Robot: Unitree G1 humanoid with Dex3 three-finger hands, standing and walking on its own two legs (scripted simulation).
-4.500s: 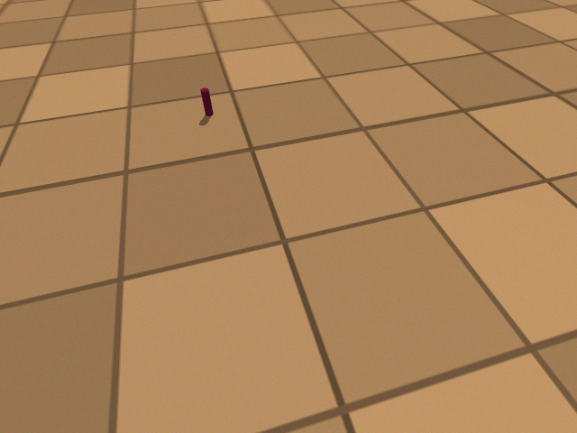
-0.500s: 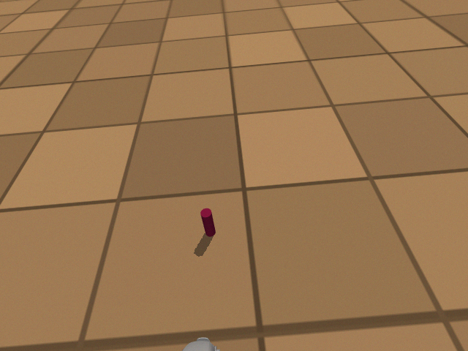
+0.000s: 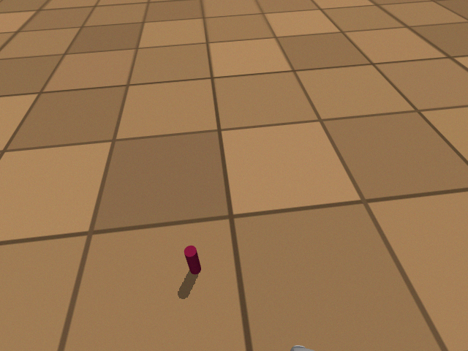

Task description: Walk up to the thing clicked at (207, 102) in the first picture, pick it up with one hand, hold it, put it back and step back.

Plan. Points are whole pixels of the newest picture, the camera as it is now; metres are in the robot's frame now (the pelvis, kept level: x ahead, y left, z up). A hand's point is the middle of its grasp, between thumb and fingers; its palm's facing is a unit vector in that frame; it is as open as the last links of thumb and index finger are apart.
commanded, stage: walk up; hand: left
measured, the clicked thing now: (193, 260) +0.61 +0.21 -0.68
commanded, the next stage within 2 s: none
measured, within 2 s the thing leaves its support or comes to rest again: neither
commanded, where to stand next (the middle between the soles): +0.29 +0.00 m, yaw +0 degrees
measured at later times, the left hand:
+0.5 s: hand out of the picture +0.16 +0.30 -0.16, palm faces +0.02 -0.92 -0.39, open 7.4 cm
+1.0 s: hand (123, 292) +0.28 +0.27 -0.15, palm faces -0.03 -0.93 -0.37, open 7.4 cm
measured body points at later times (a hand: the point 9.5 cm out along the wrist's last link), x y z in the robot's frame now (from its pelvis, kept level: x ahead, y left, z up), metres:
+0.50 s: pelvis +0.16 +0.02 -0.02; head +0.17 +0.03 +0.43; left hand +0.16 +0.35 -0.13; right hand +0.28 -0.30 -0.11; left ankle +0.25 +0.14 -0.73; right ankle +0.11 -0.13 -0.71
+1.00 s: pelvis +0.20 +0.01 -0.01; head +0.21 +0.00 +0.44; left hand +0.29 +0.31 -0.12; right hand +0.28 -0.29 -0.14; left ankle +0.25 +0.14 -0.73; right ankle +0.26 -0.12 -0.73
